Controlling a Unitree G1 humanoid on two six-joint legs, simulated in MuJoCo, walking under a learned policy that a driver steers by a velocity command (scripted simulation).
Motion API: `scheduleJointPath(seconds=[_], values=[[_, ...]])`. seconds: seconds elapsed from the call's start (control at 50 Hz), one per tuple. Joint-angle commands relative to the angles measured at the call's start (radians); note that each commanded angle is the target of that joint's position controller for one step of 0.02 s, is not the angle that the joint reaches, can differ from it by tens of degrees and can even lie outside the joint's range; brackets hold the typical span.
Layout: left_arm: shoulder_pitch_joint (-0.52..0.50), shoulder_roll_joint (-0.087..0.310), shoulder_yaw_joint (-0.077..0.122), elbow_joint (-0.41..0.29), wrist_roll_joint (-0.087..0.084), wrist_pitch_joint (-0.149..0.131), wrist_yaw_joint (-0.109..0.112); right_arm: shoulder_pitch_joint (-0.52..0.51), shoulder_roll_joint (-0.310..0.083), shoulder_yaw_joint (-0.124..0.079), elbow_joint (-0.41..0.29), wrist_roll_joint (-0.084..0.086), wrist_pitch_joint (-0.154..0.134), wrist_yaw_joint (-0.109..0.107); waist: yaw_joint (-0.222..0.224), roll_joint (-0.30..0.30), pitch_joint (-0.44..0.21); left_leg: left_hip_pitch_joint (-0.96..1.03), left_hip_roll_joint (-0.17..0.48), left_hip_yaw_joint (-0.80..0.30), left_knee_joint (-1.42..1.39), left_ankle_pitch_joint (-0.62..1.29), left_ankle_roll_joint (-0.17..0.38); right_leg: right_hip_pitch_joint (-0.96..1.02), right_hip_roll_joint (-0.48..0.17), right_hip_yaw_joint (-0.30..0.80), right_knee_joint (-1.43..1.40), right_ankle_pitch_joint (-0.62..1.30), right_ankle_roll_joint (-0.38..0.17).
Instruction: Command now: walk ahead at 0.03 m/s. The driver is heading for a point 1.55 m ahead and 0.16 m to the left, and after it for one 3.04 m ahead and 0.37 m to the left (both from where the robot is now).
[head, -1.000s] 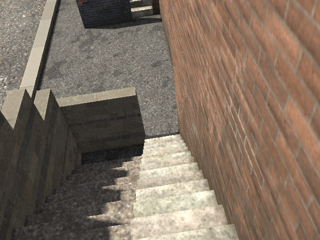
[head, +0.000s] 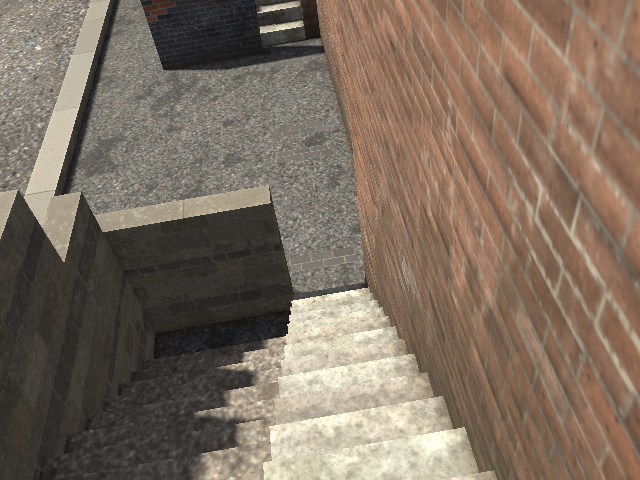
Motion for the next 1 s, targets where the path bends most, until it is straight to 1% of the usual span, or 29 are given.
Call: scheduleJointPath(seconds=[0.02,0.04,0.1,0.12,0.18,0.2,0.26,0.28,0.3,0.32,0.34,0.36,0.38,0.4,0.44,0.48,0.52,0.56,0.64,0.66,0.72,0.74,0.78,0.82,0.86,0.88,0.92,0.94,1.0], values=[[0.044,0.162,0.014,-0.061,0.012,-0.025,0.004,0.015,-0.041,-0.001,-0.075,0.001,0.005,-0.007,-0.017,-0.204,-0.015,-0.070,-0.004,-0.042,0.086,0.009,-0.041,0.016,-0.259,0.284,-0.177,0.245,-0.092],[0.016,0.147,0.004,-0.088,0.020,-0.013,0.007,-0.038,-0.023,0.007,-0.093,0.023,0.011,0.005,-0.020,-0.128,0.018,-0.040,0.018,-0.072,-0.080,0.089,-0.054,-0.030,-0.245,0.300,-0.210,0.046,-0.119],[0.026,0.156,-0.002,-0.124,0.039,-0.002,0.016,-0.074,-0.039,0.000,-0.123,0.021,0.028,0.026,0.010,-0.165,0.010,0.025,0.020,-0.060,-0.155,0.065,-0.085,-0.023,-0.255,0.353,-0.280,-0.227,-0.142],[0.028,0.214,0.015,-0.120,0.055,0.001,0.010,-0.097,-0.059,-0.010,-0.146,0.021,0.019,0.026,0.033,-0.299,-0.017,0.006,0.022,0.020,0.051,-0.142,-0.081,0.023,-0.302,0.364,-0.298,-0.044,-0.175],[0.068,0.204,0.034,-0.141,0.065,-0.017,0.005,-0.189,-0.075,-0.020,-0.223,0.037,-0.007,0.009,0.086,-0.229,0.002,-0.024,0.075,0.011,-0.020,-0.246,-0.064,0.094,-0.294,0.328,-0.234,0.186,-0.221],[0.102,0.245,0.047,-0.148,0.057,-0.011,0.008,-0.210,-0.052,-0.018,-0.248,0.051,-0.010,0.011,0.089,-0.225,-0.053,0.024,0.059,0.113,0.013,-0.454,-0.029,0.136,-0.318,0.349,-0.287,0.292,-0.272],[0.152,0.303,0.092,-0.156,0.046,0.000,-0.002,-0.185,-0.042,-0.017,-0.281,0.024,0.001,0.041,0.108,-0.272,-0.085,0.056,0.035,0.161,0.205,-0.753,0.045,0.201,-0.333,0.373,-0.319,0.478,-0.284],[0.134,0.320,0.110,-0.172,0.040,-0.001,-0.015,-0.205,-0.049,-0.016,-0.308,0.032,-0.010,0.037,0.103,-0.262,-0.103,0.087,0.044,0.139,0.183,-0.720,0.069,0.198,-0.343,0.361,-0.361,0.440,-0.266],[0.056,0.322,0.119,-0.178,0.031,0.021,-0.013,-0.136,-0.041,0.004,-0.341,0.041,-0.011,0.045,0.011,-0.256,-0.113,0.182,0.094,0.115,-0.326,-0.841,0.113,0.198,-0.269,0.272,-0.399,0.135,-0.144],[-0.006,0.303,0.135,-0.205,0.009,0.056,-0.012,0.002,-0.056,0.018,-0.320,0.034,-0.016,0.058,-0.019,-0.350,-0.064,0.461,0.052,0.106,-0.805,-0.975,0.194,0.005,-0.200,0.202,-0.575,-0.155,-0.016],[0.010,0.298,0.147,-0.190,0.012,0.094,0.000,0.176,-0.067,0.020,-0.251,0.027,-0.024,0.074,-0.082,-0.234,0.047,0.679,-0.042,0.070,-1.137,-0.858,0.239,-0.234,-0.116,0.117,-0.446,-0.529,0.049],[-0.202,0.306,0.154,-0.278,0.021,0.078,-0.020,0.334,-0.137,-0.004,-0.192,0.015,-0.052,0.066,-0.283,0.300,0.232,0.793,0.260,-0.676,-1.256,-0.669,0.370,-0.857,-0.034,0.119,-0.060,-0.838,0.091],[-0.271,0.346,0.182,-0.302,0.035,0.021,-0.031,0.490,-0.088,-0.006,-0.136,0.019,-0.053,0.029,-0.303,0.215,0.283,0.926,0.428,-1.020,-1.348,-0.110,0.358,-1.150,0.012,0.596,-0.061,-0.683,0.049],[-0.182,0.257,0.173,-0.244,0.023,-0.022,-0.047,0.460,-0.083,-0.012,-0.079,0.022,-0.045,-0.001,-0.221,0.140,0.189,0.987,0.443,-0.871,-1.299,0.316,0.344,-1.126,0.076,0.701,-0.037,-0.407,0.050],[-0.136,0.189,0.174,-0.174,0.013,-0.027,-0.040,0.324,-0.059,-0.008,-0.057,0.003,-0.073,-0.015,-0.088,0.040,0.039,0.717,0.380,-0.551,-1.208,0.777,0.256,-0.728,0.145,0.503,0.159,-0.087,0.106],[-0.018,0.184,0.190,-0.129,0.023,0.050,-0.029,0.125,-0.064,-0.009,-0.087,-0.006,-0.103,0.033,0.065,0.017,-0.017,0.362,0.338,-0.341,-1.254,0.635,0.197,-0.428,0.168,0.312,0.553,0.031,0.122],[-0.009,0.159,0.186,-0.122,0.025,0.117,-0.034,0.029,-0.004,0.009,-0.117,0.046,-0.124,0.065,0.122,-0.047,0.005,0.242,0.300,-0.237,-1.395,0.393,0.148,-0.350,0.178,0.274,0.717,0.066,0.094],[-0.057,0.134,0.164,-0.124,0.037,0.144,-0.049,-0.002,-0.002,0.020,-0.120,0.064,-0.153,0.054,0.129,-0.061,0.018,0.264,0.289,-0.153,-1.512,0.318,0.158,-0.284,0.166,0.255,0.750,0.168,0.094],[-0.113,0.156,0.157,-0.078,0.047,0.143,-0.049,0.194,-0.005,0.033,-0.050,0.067,-0.194,0.035,0.047,-0.070,0.008,0.565,0.267,-0.009,-1.580,0.502,0.141,-0.236,0.107,0.215,0.503,0.326,0.114],[-0.135,0.154,0.154,-0.061,0.059,0.145,-0.043,0.245,-0.001,0.037,-0.033,0.072,-0.199,0.035,0.019,0.003,-0.009,0.706,0.275,-0.038,-1.558,0.672,0.124,-0.283,0.105,0.223,0.507,0.287,0.114],[-0.202,0.157,0.142,-0.051,0.040,0.141,-0.038,0.286,0.003,0.040,-0.013,0.071,-0.204,0.033,-0.031,0.076,0.017,0.839,0.300,-0.015,-1.573,0.843,0.125,-0.284,0.071,0.236,0.350,0.252,0.129],[-0.161,0.137,0.118,-0.030,0.044,0.150,-0.039,0.182,0.015,0.055,-0.044,0.058,-0.192,0.041,0.017,0.104,0.018,0.653,0.336,0.004,-1.579,1.058,0.054,-0.043,0.036,0.168,0.289,0.096,0.119],[-0.111,0.141,0.105,0.000,0.038,0.154,-0.049,0.157,-0.041,0.044,-0.052,0.054,-0.185,0.046,0.029,0.156,0.000,0.575,0.325,0.038,-1.575,1.163,0.031,0.155,0.032,0.091,0.270,0.000,0.107],[-0.234,0.181,0.101,-0.054,0.018,0.145,-0.056,0.200,-0.047,0.036,-0.031,0.044,-0.158,0.048,-0.038,0.179,0.118,0.713,0.340,-0.058,-1.658,0.815,0.036,0.034,0.013,0.099,-0.105,-0.306,0.098],[-0.184,0.193,0.089,-0.036,0.019,0.126,-0.061,0.269,-0.103,0.006,-0.007,0.038,-0.132,0.037,-0.062,0.175,0.130,0.798,0.350,-0.155,-1.685,0.649,0.067,0.099,-0.021,0.092,-0.332,-0.207,0.090],[-0.169,0.195,0.089,-0.011,0.019,0.115,-0.063,0.284,-0.091,0.006,-0.005,0.040,-0.129,0.048,-0.078,0.131,0.108,0.753,0.334,-0.170,-1.721,0.519,0.064,0.181,-0.025,0.110,-0.332,-0.078,0.078],[-0.117,0.167,0.073,0.005,0.026,0.086,-0.079,0.179,-0.102,-0.005,-0.044,0.021,-0.147,0.066,-0.029,0.050,0.062,0.679,0.280,-0.146,-1.785,0.071,0.100,0.287,-0.076,0.162,-0.324,0.032,0.056],[-0.130,0.167,0.073,0.011,0.028,0.076,-0.084,0.122,-0.083,-0.006,-0.060,0.011,-0.147,0.076,-0.018,-0.018,0.119,0.641,0.255,-0.114,-1.792,0.026,0.105,0.209,-0.071,0.162,-0.308,0.019,0.052],[-0.130,0.181,0.074,0.014,0.033,0.055,-0.089,0.072,-0.072,-0.012,-0.085,-0.004,-0.133,0.093,-0.004,-0.100,0.104,0.685,0.246,-0.071,-1.703,0.050,0.120,0.134,-0.068,0.154,-0.360,-0.066,0.043]])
